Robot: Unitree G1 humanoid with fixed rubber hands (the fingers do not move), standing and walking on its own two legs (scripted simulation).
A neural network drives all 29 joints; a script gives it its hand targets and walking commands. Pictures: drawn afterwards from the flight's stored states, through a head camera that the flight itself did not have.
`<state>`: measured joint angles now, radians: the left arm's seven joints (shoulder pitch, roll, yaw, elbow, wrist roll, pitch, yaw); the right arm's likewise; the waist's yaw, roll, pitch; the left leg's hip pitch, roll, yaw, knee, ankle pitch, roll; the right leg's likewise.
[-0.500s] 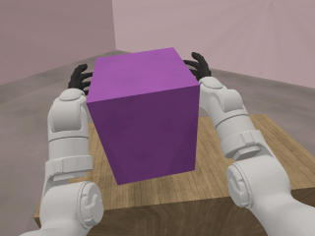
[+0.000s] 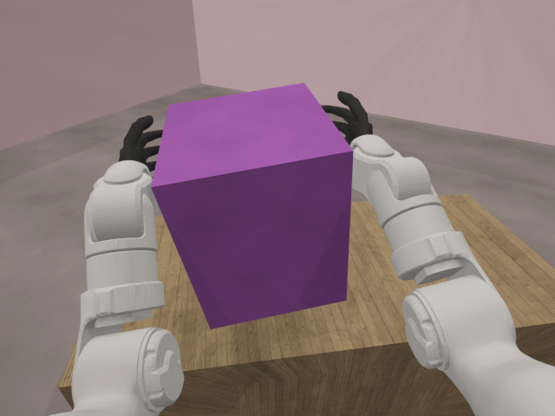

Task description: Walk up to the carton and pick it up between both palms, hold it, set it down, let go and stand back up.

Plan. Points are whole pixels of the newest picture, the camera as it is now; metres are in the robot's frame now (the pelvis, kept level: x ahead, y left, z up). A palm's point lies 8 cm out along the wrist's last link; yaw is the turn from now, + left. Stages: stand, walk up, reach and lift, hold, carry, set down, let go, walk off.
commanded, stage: hold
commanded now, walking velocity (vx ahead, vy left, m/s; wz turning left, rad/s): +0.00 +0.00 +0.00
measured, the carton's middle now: (258, 203) +0.37 +0.00 +0.21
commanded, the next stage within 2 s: none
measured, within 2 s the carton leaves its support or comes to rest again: neither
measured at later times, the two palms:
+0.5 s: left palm (132, 171) +0.36 +0.16 +0.27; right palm (358, 141) +0.36 -0.14 +0.30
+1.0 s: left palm (134, 167) +0.37 +0.15 +0.27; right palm (357, 141) +0.37 -0.14 +0.30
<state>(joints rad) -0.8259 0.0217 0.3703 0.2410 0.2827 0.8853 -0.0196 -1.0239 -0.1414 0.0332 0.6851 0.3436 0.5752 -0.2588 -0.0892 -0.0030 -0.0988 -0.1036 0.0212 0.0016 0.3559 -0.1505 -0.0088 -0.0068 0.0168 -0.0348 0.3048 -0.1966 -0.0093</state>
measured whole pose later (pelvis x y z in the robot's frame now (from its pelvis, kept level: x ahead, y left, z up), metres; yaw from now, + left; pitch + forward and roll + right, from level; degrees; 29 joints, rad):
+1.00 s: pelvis +0.00 +0.00 +0.00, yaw +0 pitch -5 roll -1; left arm -0.87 0.04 0.38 0.33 0.26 0.87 -0.01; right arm -1.07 -0.15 0.03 0.75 0.35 0.59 -0.26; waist -0.08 -0.01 -0.14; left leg -0.13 0.02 -0.01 0.36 -0.15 -0.01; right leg -0.03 0.02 -0.02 0.31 -0.19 -0.01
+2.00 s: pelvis +0.00 +0.00 +0.00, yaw +0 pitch -5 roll -1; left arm -0.86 0.05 0.37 0.31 0.25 0.88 0.00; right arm -1.06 -0.15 0.03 0.72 0.37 0.61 -0.28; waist -0.09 0.00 -0.15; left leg -0.13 0.01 -0.03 0.37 -0.16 -0.01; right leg -0.03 0.03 -0.01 0.31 -0.20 -0.01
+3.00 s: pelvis +0.01 +0.00 +0.00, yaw +0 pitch -5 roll -1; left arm -0.86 0.04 0.37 0.30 0.26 0.89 -0.01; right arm -1.06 -0.15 0.04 0.73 0.38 0.62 -0.28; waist -0.08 0.00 -0.15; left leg -0.12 0.01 -0.04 0.38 -0.17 -0.01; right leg -0.01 0.03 0.00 0.30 -0.20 -0.01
